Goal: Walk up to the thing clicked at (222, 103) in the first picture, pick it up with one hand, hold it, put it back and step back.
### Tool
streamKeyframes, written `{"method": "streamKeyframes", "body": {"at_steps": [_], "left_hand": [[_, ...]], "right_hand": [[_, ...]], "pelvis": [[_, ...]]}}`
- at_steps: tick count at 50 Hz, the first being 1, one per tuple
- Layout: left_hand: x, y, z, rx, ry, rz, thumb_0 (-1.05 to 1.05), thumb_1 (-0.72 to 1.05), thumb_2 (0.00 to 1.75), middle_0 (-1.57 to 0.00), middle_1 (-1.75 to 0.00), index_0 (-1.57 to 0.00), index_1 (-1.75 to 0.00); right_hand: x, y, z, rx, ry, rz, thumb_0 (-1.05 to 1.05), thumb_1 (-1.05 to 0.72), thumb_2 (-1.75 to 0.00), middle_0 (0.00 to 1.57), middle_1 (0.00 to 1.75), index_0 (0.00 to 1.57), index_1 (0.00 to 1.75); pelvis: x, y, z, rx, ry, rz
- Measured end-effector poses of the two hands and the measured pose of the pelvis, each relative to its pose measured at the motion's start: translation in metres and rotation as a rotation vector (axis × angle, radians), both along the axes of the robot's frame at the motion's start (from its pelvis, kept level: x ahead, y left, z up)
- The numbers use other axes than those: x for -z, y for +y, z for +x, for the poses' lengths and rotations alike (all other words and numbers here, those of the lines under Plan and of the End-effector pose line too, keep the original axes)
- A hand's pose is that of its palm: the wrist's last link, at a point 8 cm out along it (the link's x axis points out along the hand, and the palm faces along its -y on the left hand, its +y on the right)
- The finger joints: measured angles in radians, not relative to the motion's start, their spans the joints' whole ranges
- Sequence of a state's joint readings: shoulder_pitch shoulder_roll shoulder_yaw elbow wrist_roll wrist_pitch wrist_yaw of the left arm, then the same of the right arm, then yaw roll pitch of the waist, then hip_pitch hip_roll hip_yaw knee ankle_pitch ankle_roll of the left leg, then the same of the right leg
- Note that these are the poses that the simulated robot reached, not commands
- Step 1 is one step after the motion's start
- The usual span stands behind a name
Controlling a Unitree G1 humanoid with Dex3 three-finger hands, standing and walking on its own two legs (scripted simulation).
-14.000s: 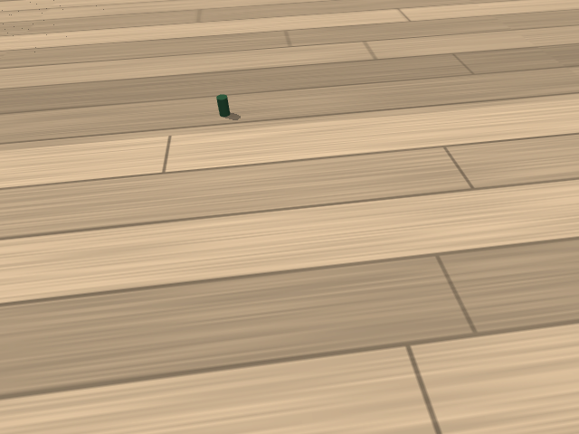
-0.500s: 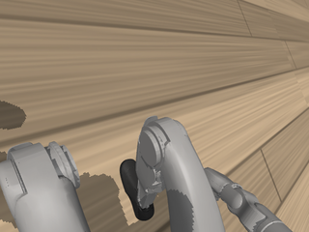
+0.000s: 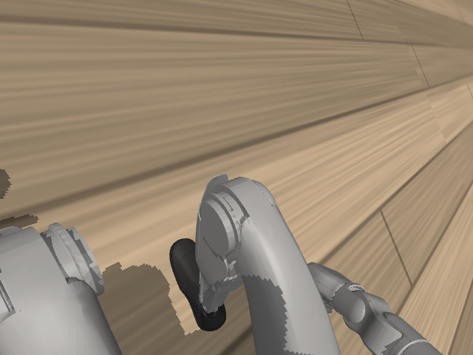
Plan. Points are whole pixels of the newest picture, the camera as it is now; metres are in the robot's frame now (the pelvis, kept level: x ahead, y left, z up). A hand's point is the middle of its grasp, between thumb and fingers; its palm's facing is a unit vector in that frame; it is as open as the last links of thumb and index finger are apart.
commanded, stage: close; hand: left
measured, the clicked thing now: out of the picture +0.46 +0.30 -0.22
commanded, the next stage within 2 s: settle in 0.52 s
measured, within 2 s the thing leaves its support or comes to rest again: leaves its support in 0.96 s
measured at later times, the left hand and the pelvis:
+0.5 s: hand out of the picture +0.44 +0.30 -0.18, palm faces +0.44 -0.90 -0.02, open 9.0 cm; pelvis +0.00 +0.00 +0.00, yaw +0 degrees
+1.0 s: hand out of the picture +0.45 +0.30 -0.17, palm faces +0.43 -0.90 +0.01, open 6.1 cm; pelvis +0.00 +0.00 +0.01, yaw +0 degrees
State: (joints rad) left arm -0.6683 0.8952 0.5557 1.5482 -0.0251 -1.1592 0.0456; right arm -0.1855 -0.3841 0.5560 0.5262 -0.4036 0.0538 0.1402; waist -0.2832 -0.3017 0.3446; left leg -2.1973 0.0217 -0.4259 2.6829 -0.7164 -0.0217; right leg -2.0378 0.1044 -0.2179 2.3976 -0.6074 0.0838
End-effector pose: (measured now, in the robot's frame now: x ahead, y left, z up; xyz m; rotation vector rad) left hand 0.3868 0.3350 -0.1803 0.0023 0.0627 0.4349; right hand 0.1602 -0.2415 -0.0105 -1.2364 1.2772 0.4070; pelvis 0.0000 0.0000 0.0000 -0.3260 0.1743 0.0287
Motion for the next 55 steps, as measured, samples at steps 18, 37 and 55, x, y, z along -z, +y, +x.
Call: {"method": "streamKeyframes", "body": {"at_steps": [18,37,55], "left_hand": [[-0.006,0.001,0.014,-0.001,-0.01,0.006,-0.01,0.27,0.56,-0.46,-0.45,-0.44,-0.46],[-0.008,0.005,0.016,-0.006,-0.015,0.007,0.02,-0.04,0.86,-0.62,-0.92,-0.92,-1.05],[-0.036,0.02,0.017,-0.007,-0.095,0.032,0.04,-0.24,1.08,-0.69,-1.05,-1.34,-1.5]], "right_hand": [[0.001,0.0,0.012,-0.005,-0.003,0.005,0.0,-0.87,-0.89,0.2,0.3,0.2,0.3],[-0.003,0.0,0.012,0.001,0.0,-0.008,0.0,-0.88,-0.9,0.2,0.3,0.2,0.3],[0.0,0.004,0.013,0.048,-0.009,0.024,0.0,-0.89,-0.9,0.2,0.3,0.2,0.3]], "pelvis": [[-0.003,-0.001,0.004,0.007,0.024,0.0],[-0.005,0.0,0.002,0.008,0.028,-0.004],[-0.009,-0.001,0.004,-0.008,0.05,0.002]]}}
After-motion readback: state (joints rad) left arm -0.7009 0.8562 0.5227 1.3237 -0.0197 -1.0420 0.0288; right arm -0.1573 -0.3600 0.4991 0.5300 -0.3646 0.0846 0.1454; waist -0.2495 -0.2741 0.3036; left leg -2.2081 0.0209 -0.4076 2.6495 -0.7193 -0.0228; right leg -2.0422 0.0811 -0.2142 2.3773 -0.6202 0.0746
